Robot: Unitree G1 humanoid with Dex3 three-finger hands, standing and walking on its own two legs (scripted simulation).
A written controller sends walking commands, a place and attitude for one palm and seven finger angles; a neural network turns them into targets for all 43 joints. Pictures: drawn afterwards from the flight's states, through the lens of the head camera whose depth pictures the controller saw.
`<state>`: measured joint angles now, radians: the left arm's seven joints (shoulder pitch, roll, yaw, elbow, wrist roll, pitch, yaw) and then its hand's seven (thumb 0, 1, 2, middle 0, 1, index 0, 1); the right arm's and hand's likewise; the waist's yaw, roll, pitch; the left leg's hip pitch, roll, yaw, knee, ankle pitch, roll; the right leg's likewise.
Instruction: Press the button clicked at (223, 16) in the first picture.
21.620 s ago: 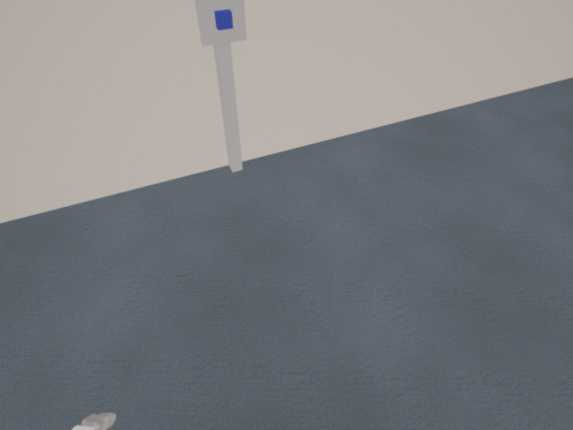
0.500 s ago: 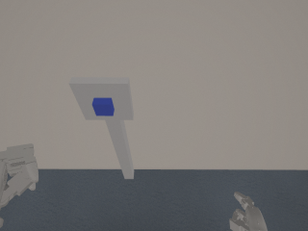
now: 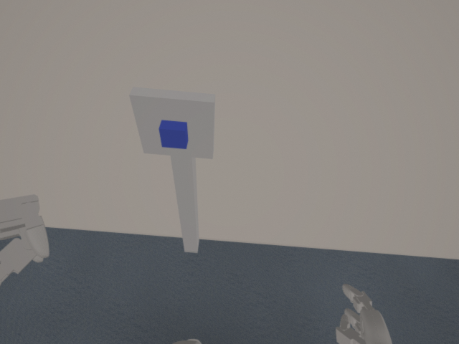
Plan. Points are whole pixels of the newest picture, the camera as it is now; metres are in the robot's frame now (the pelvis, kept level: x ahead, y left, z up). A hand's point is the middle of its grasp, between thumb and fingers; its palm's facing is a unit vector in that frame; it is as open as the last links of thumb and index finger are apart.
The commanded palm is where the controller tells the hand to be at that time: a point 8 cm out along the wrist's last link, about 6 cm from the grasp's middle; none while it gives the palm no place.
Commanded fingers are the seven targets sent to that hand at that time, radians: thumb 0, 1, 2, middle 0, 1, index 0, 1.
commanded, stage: step back with the hand held close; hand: left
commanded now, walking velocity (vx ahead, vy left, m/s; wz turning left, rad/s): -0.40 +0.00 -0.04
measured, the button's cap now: (174, 133) +0.55 +0.16 +0.02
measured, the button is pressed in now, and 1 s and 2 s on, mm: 0 0 0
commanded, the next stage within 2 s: stop stepping back and stand still in 0.82 s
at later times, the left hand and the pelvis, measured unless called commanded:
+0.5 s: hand out of the picture +0.15 +0.26 +0.17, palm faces +0.33 -0.83 -0.44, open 3.1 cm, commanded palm +0.08 +0.30 +0.19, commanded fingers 0.00 0.90 0.90 -1.30 -1.50 -1.30 -1.50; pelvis -0.05 +0.02 +0.00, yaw +0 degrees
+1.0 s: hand out of the picture +0.04 +0.25 +0.20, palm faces +0.23 -0.89 -0.39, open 3.1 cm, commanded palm +0.01 +0.30 +0.19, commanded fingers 0.00 0.90 0.90 -1.30 -1.50 -1.30 -1.50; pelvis -0.15 +0.04 -0.01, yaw -8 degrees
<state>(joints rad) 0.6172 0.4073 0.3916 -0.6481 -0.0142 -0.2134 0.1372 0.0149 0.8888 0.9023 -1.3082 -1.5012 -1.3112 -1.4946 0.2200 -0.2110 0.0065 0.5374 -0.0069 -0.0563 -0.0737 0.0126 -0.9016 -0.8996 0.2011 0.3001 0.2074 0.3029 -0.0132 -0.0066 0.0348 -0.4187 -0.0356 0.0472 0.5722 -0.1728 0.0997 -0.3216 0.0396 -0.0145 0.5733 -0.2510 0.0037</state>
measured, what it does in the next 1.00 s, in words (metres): walks backwards: right foot, then left foot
